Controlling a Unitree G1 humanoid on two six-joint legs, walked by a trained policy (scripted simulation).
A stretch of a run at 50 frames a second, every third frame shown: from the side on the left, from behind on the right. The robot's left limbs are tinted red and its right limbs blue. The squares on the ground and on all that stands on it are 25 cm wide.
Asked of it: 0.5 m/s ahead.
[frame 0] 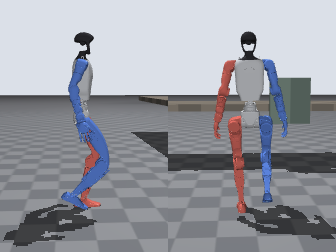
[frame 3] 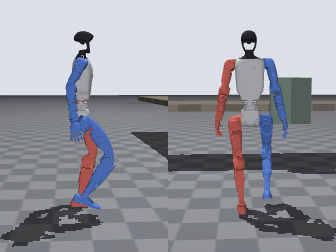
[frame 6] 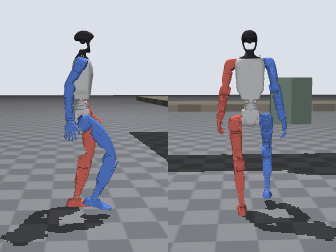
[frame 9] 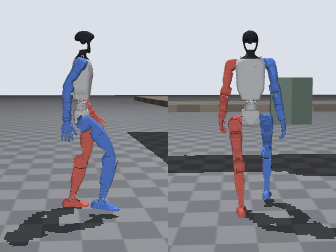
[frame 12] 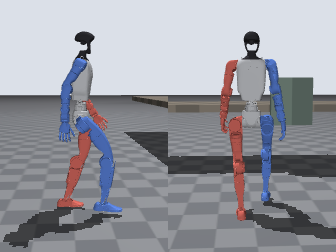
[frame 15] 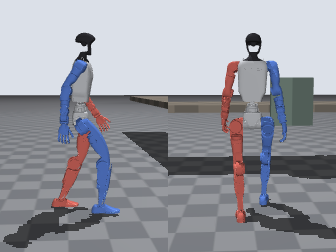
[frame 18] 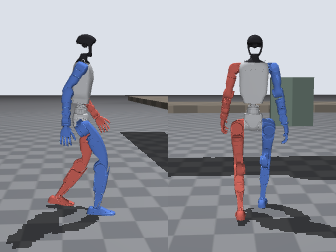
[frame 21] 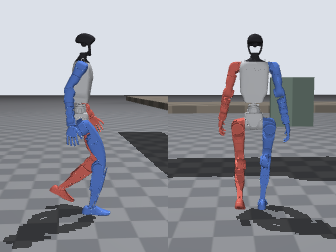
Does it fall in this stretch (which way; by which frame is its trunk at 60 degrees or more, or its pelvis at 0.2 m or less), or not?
no
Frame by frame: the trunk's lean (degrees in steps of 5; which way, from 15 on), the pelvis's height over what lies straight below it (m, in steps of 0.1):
0: 5, 0.8
3: 0, 0.8
6: 0, 0.8
9: 5, 0.8
12: 5, 0.8
15: 5, 0.8
18: 5, 0.8
21: 5, 0.8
